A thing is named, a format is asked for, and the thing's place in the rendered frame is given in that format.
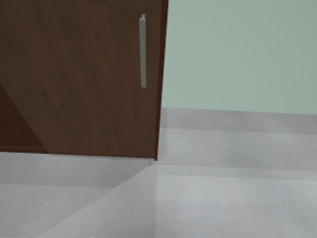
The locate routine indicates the wardrobe door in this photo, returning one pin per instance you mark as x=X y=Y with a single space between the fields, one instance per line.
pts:
x=14 y=129
x=73 y=70

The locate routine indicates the handle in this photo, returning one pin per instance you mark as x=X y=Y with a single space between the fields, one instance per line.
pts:
x=143 y=50

